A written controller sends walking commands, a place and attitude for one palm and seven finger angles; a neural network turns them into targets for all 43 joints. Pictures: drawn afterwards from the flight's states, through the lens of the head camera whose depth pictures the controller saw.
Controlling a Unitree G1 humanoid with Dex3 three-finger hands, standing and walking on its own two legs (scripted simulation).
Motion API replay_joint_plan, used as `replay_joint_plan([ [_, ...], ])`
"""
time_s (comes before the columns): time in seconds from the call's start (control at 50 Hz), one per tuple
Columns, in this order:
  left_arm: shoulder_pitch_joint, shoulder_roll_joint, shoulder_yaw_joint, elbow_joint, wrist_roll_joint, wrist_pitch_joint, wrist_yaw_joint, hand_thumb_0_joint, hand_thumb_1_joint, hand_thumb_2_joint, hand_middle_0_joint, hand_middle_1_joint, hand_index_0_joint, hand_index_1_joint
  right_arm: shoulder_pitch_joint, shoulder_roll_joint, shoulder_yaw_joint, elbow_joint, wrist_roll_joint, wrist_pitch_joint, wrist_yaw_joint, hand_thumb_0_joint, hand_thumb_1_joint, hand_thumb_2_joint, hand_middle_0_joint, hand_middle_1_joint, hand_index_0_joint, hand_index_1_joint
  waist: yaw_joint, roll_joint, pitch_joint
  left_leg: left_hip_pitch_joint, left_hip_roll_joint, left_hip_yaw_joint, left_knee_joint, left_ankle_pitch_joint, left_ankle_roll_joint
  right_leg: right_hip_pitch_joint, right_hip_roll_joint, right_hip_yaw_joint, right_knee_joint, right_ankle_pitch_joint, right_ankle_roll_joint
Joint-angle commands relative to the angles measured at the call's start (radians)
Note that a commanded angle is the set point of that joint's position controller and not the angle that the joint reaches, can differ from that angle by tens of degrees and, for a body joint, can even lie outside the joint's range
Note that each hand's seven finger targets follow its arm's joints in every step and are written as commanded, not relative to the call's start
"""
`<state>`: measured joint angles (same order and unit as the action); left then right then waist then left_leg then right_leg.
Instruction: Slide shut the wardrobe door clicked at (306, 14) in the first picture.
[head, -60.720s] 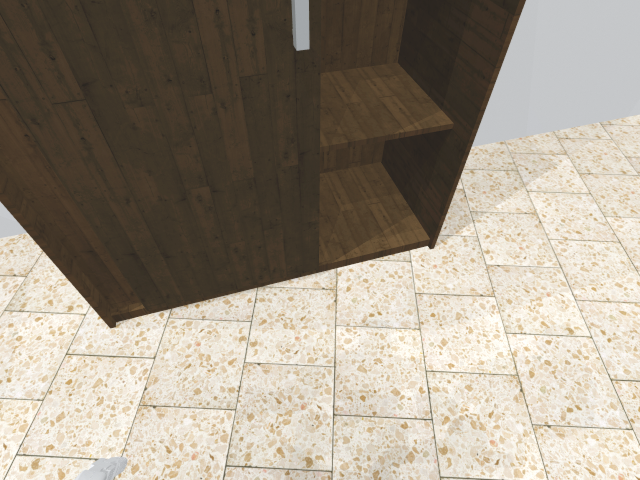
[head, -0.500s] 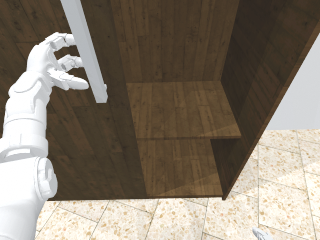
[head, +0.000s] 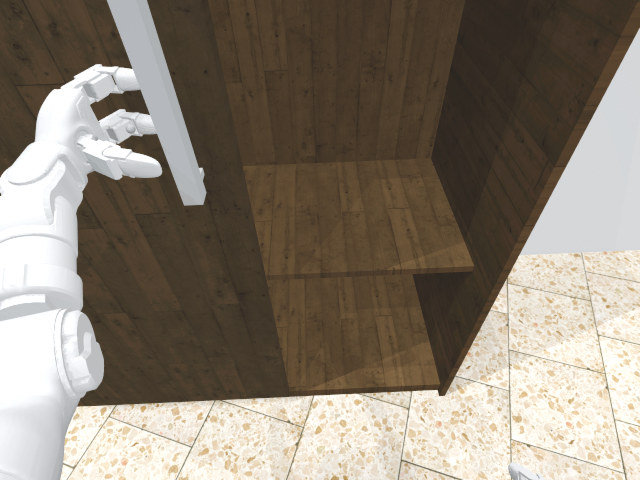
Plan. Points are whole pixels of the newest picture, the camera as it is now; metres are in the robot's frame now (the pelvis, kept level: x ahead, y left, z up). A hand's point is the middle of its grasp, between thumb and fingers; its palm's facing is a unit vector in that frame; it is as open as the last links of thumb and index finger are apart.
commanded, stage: move the hooked fingers beside the handle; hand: left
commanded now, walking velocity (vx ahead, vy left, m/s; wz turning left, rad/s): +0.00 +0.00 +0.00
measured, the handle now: (167, 95) +0.49 +0.16 +0.27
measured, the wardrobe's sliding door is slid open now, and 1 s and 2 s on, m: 0.47 0.47 0.47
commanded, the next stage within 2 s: feel for the door with the fingertips in 1.84 s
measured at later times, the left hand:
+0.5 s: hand (75, 130) +0.44 +0.26 +0.25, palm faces +0.07 -0.99 -0.07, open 13.7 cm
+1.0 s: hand (75, 127) +0.45 +0.26 +0.26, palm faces +0.07 -1.00 -0.04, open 13.7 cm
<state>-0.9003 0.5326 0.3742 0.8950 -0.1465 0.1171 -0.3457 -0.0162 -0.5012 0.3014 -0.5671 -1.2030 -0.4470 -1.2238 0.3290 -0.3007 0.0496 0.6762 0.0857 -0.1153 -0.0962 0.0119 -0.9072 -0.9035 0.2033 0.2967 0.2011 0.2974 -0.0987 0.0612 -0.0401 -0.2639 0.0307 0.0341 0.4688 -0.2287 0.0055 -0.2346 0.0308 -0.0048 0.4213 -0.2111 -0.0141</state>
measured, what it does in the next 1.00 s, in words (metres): stands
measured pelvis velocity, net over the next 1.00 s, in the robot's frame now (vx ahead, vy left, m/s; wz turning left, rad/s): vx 0.02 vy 0.02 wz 0.08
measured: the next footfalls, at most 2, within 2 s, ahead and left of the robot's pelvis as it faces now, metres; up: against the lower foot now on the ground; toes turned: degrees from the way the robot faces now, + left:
none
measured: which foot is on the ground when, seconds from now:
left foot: down 0.00-1.00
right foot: down 0.00-1.00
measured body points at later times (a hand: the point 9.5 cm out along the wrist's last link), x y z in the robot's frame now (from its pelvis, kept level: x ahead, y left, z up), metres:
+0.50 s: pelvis +0.01 +0.00 +0.00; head +0.02 -0.01 +0.45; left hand +0.43 +0.31 +0.26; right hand +0.09 -0.27 -0.11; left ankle +0.01 +0.12 -0.74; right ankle +0.01 -0.11 -0.74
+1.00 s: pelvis +0.02 +0.02 +0.00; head +0.03 +0.02 +0.45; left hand +0.44 +0.31 +0.26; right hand +0.18 -0.21 -0.11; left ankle +0.01 +0.12 -0.74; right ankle +0.01 -0.11 -0.74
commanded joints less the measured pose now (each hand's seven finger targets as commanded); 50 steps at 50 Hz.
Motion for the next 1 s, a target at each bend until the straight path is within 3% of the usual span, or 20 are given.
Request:
replay_joint_plan([
  [0.0,-0.478,0.484,0.137,-0.197,0.009,-0.064,0.094,0.000,-0.500,0.300,-0.300,-1.200,-0.300,-1.200,-0.039,-0.142,-0.052,-0.135,-0.001,-0.046,-0.007,0.000,-0.900,-0.900,0.200,0.300,0.200,0.300,0.050,-0.064,-0.207,0.029,-0.017,-0.019,-0.062,0.009,0.045,0.068,-0.036,0.023,-0.095,0.016,0.009],
  [0.06,-0.476,0.462,0.120,-0.191,0.003,-0.062,0.095,0.000,-0.500,0.300,-0.300,-1.200,-0.300,-1.200,-0.032,-0.141,-0.054,-0.131,-0.002,-0.046,-0.004,0.000,-0.900,-0.900,0.200,0.300,0.200,0.300,0.052,-0.064,-0.213,0.035,-0.017,-0.026,-0.065,0.020,0.042,0.068,-0.037,0.010,-0.093,0.021,0.005],
  [0.08,-0.471,0.479,0.150,-0.206,0.001,-0.064,0.098,0.000,-0.500,0.300,-0.300,-1.200,-0.300,-1.200,-0.033,-0.142,-0.054,-0.134,-0.003,-0.050,-0.005,0.000,-0.900,-0.900,0.200,0.300,0.200,0.300,0.051,-0.088,-0.220,0.042,-0.013,-0.023,-0.063,0.021,0.046,0.072,-0.032,0.017,-0.093,0.029,0.009],
  [0.26,-0.426,0.514,0.166,-0.255,0.000,-0.055,0.092,0.000,-0.500,0.300,-0.300,-1.200,-0.300,-1.200,-0.038,-0.141,-0.055,-0.149,-0.002,-0.043,-0.002,0.000,-0.900,-0.900,0.200,0.300,0.200,0.300,0.069,-0.066,-0.254,0.042,-0.017,-0.016,-0.056,0.081,0.043,0.125,-0.040,0.016,-0.078,0.106,0.007],
  [0.32,-0.441,0.496,0.145,-0.223,0.004,-0.044,0.071,0.000,-0.500,0.300,-0.300,-1.200,-0.300,-1.200,-0.038,-0.146,-0.053,-0.147,0.002,-0.040,-0.006,0.000,-0.900,-0.900,0.200,0.300,0.200,0.300,0.044,-0.071,-0.221,0.049,-0.017,-0.016,-0.059,0.051,0.047,0.083,-0.033,0.017,-0.087,0.085,0.011],
  [0.36,-0.473,0.445,0.089,-0.199,0.004,-0.052,0.036,0.000,-0.500,0.300,-0.300,-1.200,-0.300,-1.200,-0.024,-0.151,-0.059,-0.138,0.005,-0.042,-0.004,0.000,-0.900,-0.900,0.200,0.300,0.200,0.300,0.023,-0.037,-0.215,0.073,-0.017,-0.021,-0.056,0.051,0.047,0.044,-0.032,0.009,-0.092,0.077,0.007],
  [0.4,-0.501,0.400,0.060,-0.238,-0.009,-0.062,0.004,0.000,-0.500,0.300,-0.300,-1.200,-0.300,-1.200,-0.024,-0.151,-0.059,-0.139,0.004,-0.054,-0.005,0.000,-0.900,-0.900,0.200,0.300,0.200,0.300,0.014,0.022,-0.259,0.137,-0.018,-0.034,-0.053,0.082,0.048,0.026,-0.027,0.006,-0.084,0.104,0.001],
  [0.42,-0.518,0.323,-0.003,-0.264,-0.020,-0.064,-0.014,0.000,-0.500,0.300,-0.300,-1.200,-0.300,-1.200,-0.029,-0.145,-0.059,-0.136,0.006,-0.061,-0.007,0.000,-0.900,-0.900,0.200,0.300,0.200,0.300,-0.002,0.051,-0.261,0.179,-0.017,-0.037,-0.045,0.111,0.049,0.001,-0.025,0.002,-0.085,0.128,-0.001],
  [0.46,-0.514,0.230,-0.062,-0.277,-0.055,-0.061,-0.034,0.000,-0.500,0.300,-0.300,-1.200,-0.300,-1.200,-0.028,-0.144,-0.063,-0.119,0.006,-0.073,-0.005,0.000,-0.900,-0.900,0.200,0.300,0.200,0.300,-0.007,0.040,-0.262,0.215,-0.016,-0.051,-0.034,0.143,0.046,-0.024,-0.023,-0.012,-0.086,0.137,-0.004],
  [0.5,-0.501,0.271,-0.001,-0.273,-0.075,-0.046,-0.032,0.000,-0.500,0.300,-0.300,-1.200,-0.300,-1.200,-0.021,-0.156,-0.065,-0.098,0.001,-0.079,-0.006,0.000,-0.900,-0.900,0.200,0.300,0.200,0.300,0.005,0.012,-0.279,0.223,-0.015,-0.064,-0.031,0.159,0.044,-0.028,-0.018,-0.017,-0.079,0.150,-0.005],
  [0.52,-0.501,0.222,-0.036,-0.272,-0.079,-0.035,-0.032,0.000,-0.500,0.300,-0.300,-1.200,-0.300,-1.200,-0.027,-0.152,-0.062,-0.095,0.002,-0.083,-0.004,0.000,-0.900,-0.900,0.200,0.300,0.200,0.300,0.003,0.019,-0.271,0.223,-0.018,-0.065,-0.032,0.170,0.043,-0.035,-0.019,-0.022,-0.074,0.157,-0.007],
  [0.54,-0.483,0.238,-0.014,-0.251,-0.078,-0.023,-0.022,0.000,-0.500,0.300,-0.300,-1.200,-0.300,-1.200,-0.026,-0.153,-0.062,-0.089,0.000,-0.084,-0.003,0.000,-0.900,-0.900,0.200,0.300,0.200,0.300,0.011,-0.015,-0.257,0.202,-0.017,-0.069,-0.031,0.160,0.043,-0.038,-0.019,-0.025,-0.072,0.146,-0.005],
  [0.56,-0.478,0.232,-0.033,-0.248,-0.073,-0.020,-0.011,0.000,-0.500,0.300,-0.300,-1.200,-0.300,-1.200,-0.026,-0.157,-0.063,-0.078,0.000,-0.079,0.000,0.000,-0.900,-0.900,0.200,0.300,0.200,0.300,0.011,-0.007,-0.245,0.194,-0.017,-0.062,-0.029,0.167,0.042,-0.034,-0.024,-0.027,-0.073,0.146,-0.009],
  [0.62,-0.501,0.158,-0.087,-0.286,-0.060,-0.008,0.011,0.000,-0.500,0.300,-0.300,-1.200,-0.300,-1.200,-0.037,-0.147,-0.064,-0.078,0.000,-0.082,0.006,0.000,-0.900,-0.900,0.200,0.300,0.200,0.300,0.002,0.013,-0.240,0.223,-0.015,-0.075,-0.024,0.197,0.040,-0.065,-0.024,-0.032,-0.057,0.163,-0.010],
  [0.7,-0.497,0.120,-0.107,-0.315,-0.056,0.004,0.034,0.000,-0.500,0.300,-0.300,-1.200,-0.300,-1.200,-0.047,-0.143,-0.064,-0.076,-0.004,-0.077,0.008,0.000,-0.900,-0.900,0.200,0.300,0.200,0.300,0.007,0.004,-0.261,0.239,-0.013,-0.087,-0.020,0.235,0.034,-0.063,-0.026,-0.041,-0.039,0.182,-0.014],
  [0.78,-0.523,0.053,-0.159,-0.298,-0.060,0.020,0.048,0.000,-0.500,0.300,-0.300,-1.200,-0.300,-1.200,-0.059,-0.135,-0.058,-0.065,-0.002,-0.071,0.006,0.000,-0.900,-0.900,0.200,0.300,0.200,0.300,-0.004,-0.003,-0.212,0.233,-0.010,-0.102,-0.017,0.220,0.030,-0.098,-0.027,-0.044,-0.034,0.157,-0.016],
  [0.86,-0.560,-0.007,-0.201,-0.297,-0.057,0.020,0.060,0.000,-0.500,0.300,-0.300,-1.200,-0.300,-1.200,-0.062,-0.125,-0.057,-0.053,-0.007,-0.074,0.006,0.000,-0.900,-0.900,0.200,0.300,0.200,0.300,-0.008,0.016,-0.222,0.252,-0.009,-0.110,-0.013,0.217,0.024,-0.119,-0.032,-0.046,-0.026,0.141,-0.020],
  [0.9,-0.556,0.014,-0.182,-0.290,-0.054,0.020,0.065,0.000,-0.500,0.300,-0.300,-1.200,-0.300,-1.200,-0.065,-0.127,-0.055,-0.054,-0.009,-0.073,0.005,0.000,-0.900,-0.900,0.200,0.300,0.200,0.300,-0.005,0.004,-0.244,0.257,-0.011,-0.113,-0.012,0.228,0.022,-0.114,-0.032,-0.045,-0.020,0.151,-0.020],
  [0.96,-0.583,-0.044,-0.224,-0.274,-0.056,0.014,0.068,0.000,-0.500,0.300,-0.300,-1.200,-0.300,-1.200,-0.066,-0.120,-0.053,-0.044,-0.010,-0.072,0.005,0.000,-0.900,-0.900,0.200,0.300,0.200,0.300,-0.013,-0.008,-0.227,0.254,-0.009,-0.122,-0.009,0.222,0.019,-0.124,-0.034,-0.050,-0.015,0.141,-0.022],
  [0.98,-0.596,-0.048,-0.226,-0.313,-0.056,0.008,0.070,0.000,-0.500,0.300,-0.300,-1.200,-0.300,-1.200,-0.071,-0.120,-0.053,-0.052,-0.011,-0.075,0.008,0.000,-0.900,-0.900,0.200,0.300,0.200,0.300,-0.009,0.016,-0.253,0.274,-0.008,-0.130,-0.011,0.237,0.014,-0.127,-0.033,-0.051,-0.010,0.143,-0.022],
])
